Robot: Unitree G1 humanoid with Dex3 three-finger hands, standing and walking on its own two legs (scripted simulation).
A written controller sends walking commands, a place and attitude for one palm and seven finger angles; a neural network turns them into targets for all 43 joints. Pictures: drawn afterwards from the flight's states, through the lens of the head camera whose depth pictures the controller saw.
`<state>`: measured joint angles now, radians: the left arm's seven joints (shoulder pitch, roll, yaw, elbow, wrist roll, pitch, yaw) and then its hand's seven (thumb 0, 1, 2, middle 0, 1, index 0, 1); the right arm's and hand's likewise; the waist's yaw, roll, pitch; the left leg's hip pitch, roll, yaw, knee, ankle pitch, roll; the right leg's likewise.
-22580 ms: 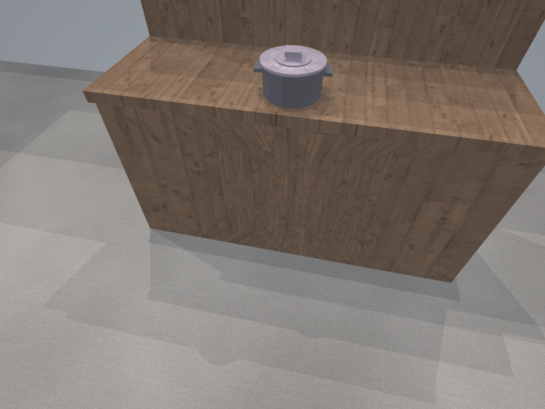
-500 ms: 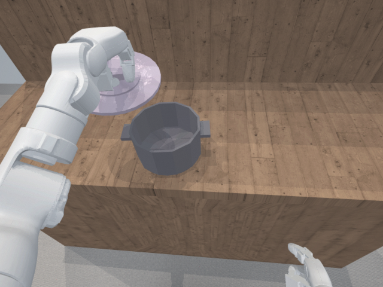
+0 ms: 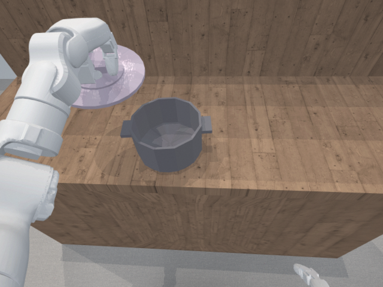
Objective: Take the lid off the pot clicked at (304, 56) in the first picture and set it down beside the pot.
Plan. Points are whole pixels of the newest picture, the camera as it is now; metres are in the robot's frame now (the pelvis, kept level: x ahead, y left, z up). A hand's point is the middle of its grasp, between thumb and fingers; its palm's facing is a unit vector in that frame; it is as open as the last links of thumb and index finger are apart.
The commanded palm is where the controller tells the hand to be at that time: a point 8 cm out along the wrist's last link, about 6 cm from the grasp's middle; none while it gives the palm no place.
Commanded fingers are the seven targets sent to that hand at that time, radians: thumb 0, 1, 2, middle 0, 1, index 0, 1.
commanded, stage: move the lid sideways beside the pot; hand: left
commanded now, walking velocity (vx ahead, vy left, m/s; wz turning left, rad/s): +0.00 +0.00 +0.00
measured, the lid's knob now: (94, 63) +0.50 +0.20 +0.22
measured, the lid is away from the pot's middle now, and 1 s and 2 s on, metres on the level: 0.13 0.24 0.23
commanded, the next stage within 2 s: lower the lid onto the table in 0.92 s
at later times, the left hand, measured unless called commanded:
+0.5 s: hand (49, 70) +0.45 +0.26 +0.24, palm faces -0.21 -0.01 -0.98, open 5.3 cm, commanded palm +0.44 +0.26 +0.31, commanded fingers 0.00 0.50 1.23 -0.74 -0.84 -1.12 -1.01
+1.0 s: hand (32, 72) +0.45 +0.30 +0.23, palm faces -0.26 -0.02 -0.97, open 5.3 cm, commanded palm +0.45 +0.29 +0.31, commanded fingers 0.00 0.50 1.23 -0.74 -0.84 -1.12 -1.01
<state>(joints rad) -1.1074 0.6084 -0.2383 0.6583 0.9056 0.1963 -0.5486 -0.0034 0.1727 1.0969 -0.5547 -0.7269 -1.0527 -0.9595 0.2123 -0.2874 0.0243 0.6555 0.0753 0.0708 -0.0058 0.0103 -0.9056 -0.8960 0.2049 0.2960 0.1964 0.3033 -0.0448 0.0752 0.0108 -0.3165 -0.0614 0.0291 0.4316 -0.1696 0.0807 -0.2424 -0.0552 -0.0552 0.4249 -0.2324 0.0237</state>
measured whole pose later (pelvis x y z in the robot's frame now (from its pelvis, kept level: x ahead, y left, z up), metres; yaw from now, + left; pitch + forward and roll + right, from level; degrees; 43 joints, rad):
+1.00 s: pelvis +0.01 +0.00 +0.00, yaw +1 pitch +5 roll -2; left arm -1.10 0.83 -0.11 0.78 0.91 0.01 -0.58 0.00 0.18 1.09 -0.55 -0.73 -1.05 -0.96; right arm 0.25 -0.31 0.02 0.67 0.09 0.13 -0.03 0.01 -0.91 -0.90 0.21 0.30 0.20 0.30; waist -0.05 0.06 0.03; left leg -0.35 -0.05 0.01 0.45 -0.18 0.09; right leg -0.24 -0.04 -0.07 0.37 -0.21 0.03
